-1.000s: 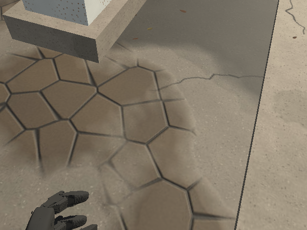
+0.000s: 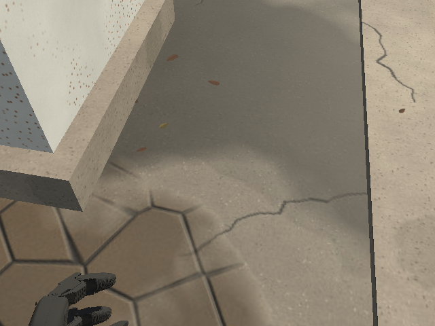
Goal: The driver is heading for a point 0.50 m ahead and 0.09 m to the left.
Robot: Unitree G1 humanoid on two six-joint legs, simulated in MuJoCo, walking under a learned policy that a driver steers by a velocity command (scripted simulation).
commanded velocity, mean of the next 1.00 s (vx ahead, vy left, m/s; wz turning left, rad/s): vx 0.36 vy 0.00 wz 0.37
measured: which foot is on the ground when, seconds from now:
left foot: down 0.00-0.00, up 0.02-0.46, down 0.48-1.00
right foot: down 0.00-0.50, up 0.52-0.92, down 0.94-1.00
